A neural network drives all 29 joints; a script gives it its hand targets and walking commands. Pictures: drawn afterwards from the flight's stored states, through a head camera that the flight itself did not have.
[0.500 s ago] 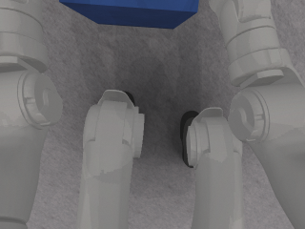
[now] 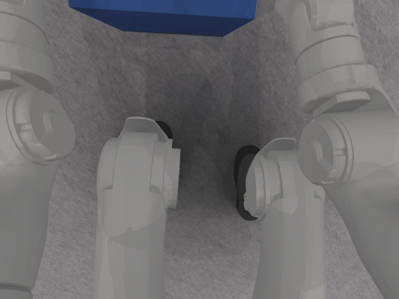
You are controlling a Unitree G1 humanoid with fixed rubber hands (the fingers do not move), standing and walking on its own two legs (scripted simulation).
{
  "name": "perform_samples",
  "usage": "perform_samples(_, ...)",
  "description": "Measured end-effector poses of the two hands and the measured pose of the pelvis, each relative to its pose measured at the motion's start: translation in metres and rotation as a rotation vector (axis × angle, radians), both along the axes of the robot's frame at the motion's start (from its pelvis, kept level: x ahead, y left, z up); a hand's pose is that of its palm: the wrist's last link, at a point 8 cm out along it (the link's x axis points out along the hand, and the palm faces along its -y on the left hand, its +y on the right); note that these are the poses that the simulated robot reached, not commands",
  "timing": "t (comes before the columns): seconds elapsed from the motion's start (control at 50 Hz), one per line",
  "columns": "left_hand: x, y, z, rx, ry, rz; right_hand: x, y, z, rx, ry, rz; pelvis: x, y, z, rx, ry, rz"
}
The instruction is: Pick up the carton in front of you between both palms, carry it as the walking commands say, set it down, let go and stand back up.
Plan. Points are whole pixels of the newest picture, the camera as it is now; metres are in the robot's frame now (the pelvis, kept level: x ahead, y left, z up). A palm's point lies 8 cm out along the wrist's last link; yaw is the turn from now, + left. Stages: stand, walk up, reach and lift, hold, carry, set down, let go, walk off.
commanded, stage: set down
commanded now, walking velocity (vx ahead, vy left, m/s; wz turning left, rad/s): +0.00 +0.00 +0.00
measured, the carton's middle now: out of the picture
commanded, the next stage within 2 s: let go in 1.30 s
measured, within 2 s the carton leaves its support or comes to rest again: neither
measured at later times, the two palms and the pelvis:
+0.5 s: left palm out of the picture +0.54 +0.34 -0.10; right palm out of the picture +0.59 -0.02 -0.10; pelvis +0.00 +0.01 +0.03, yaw +1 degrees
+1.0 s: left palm out of the picture +0.53 +0.37 +0.05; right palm out of the picture +0.59 -0.02 +0.05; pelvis +0.01 +0.02 +0.16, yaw +2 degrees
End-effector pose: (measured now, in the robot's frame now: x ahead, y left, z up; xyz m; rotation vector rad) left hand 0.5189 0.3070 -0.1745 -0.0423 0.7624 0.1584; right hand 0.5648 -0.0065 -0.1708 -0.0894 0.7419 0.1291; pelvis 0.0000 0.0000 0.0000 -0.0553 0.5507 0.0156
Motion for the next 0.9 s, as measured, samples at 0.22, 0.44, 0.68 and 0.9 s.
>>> perform_samples(0.22, -0.005, 0.040, -0.014, 0.086, 0.011, 0.108, 0.012, -0.024, -0.013, -0.058, -0.010, -0.037, 0.006, 0.011, -0.005, -0.012, 0.020, 0.001)
perform_samples(0.44, 0.023, 0.035, 0.049, 0.073, -0.125, 0.075, 0.023, -0.014, 0.047, -0.046, -0.126, -0.072, -0.001, 0.009, 0.010, -0.017, 0.008, 0.026)
perform_samples(0.68, 0.007, 0.047, 0.141, 0.077, -0.076, 0.097, 0.026, -0.003, 0.143, -0.066, -0.091, -0.089, -0.002, 0.009, 0.078, -0.034, 0.125, 0.050)
perform_samples(0.9, 0.013, 0.055, 0.193, 0.090, -0.104, 0.093, 0.028, -0.014, 0.195, -0.077, -0.120, -0.103, 0.007, 0.015, 0.131, -0.048, 0.203, 0.065)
